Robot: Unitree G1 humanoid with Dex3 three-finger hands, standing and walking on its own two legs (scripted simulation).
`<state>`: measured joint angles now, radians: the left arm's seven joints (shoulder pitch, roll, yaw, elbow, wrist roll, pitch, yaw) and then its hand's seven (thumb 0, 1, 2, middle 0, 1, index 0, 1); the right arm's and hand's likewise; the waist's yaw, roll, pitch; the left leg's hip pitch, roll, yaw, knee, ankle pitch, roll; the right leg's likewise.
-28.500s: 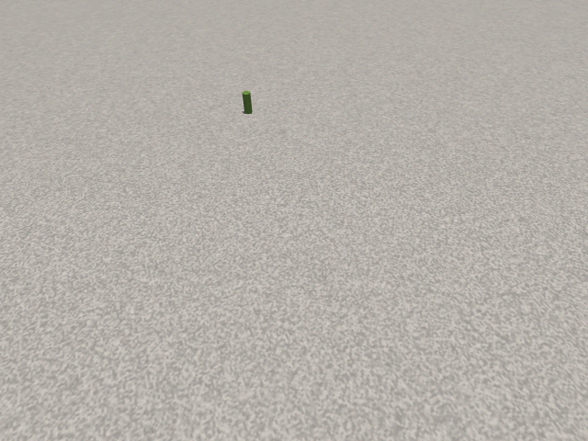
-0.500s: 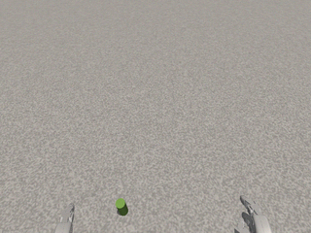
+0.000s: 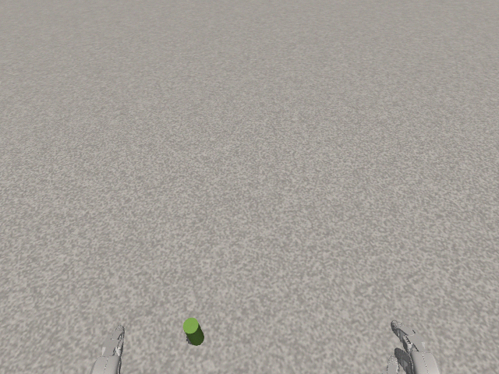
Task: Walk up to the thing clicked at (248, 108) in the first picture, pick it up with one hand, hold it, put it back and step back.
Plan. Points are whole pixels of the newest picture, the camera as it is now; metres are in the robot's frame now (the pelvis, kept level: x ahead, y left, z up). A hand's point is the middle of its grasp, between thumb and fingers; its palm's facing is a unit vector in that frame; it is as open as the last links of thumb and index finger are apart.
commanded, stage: home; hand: left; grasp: from the side
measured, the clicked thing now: (194, 332) +0.42 +0.23 -0.65
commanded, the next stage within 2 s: stand in 0.96 s
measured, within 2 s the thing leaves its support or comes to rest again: neither
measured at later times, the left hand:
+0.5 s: hand out of the picture +0.16 +0.18 -0.06, palm faces +0.09 -0.96 -0.28, open 17.4 cm
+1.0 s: hand out of the picture +0.16 +0.19 -0.05, palm faces +0.09 -0.96 -0.28, open 17.4 cm
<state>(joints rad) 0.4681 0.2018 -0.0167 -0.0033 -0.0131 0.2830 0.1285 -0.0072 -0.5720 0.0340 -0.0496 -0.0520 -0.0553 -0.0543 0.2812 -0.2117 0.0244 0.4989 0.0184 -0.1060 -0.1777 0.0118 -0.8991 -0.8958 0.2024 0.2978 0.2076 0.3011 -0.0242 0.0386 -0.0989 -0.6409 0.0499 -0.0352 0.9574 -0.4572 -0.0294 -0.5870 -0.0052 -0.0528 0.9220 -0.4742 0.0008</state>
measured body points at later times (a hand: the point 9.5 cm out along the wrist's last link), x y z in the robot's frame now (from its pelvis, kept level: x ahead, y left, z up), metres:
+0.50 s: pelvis -0.01 +0.01 +0.00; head +0.01 +0.01 +0.45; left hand +0.15 +0.23 -0.04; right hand +0.15 -0.24 -0.07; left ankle +0.01 +0.14 -0.69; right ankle +0.00 -0.12 -0.69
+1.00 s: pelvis +0.00 +0.01 +0.00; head +0.02 +0.01 +0.45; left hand +0.16 +0.24 -0.03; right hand +0.16 -0.23 -0.07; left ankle +0.01 +0.14 -0.69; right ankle +0.00 -0.12 -0.69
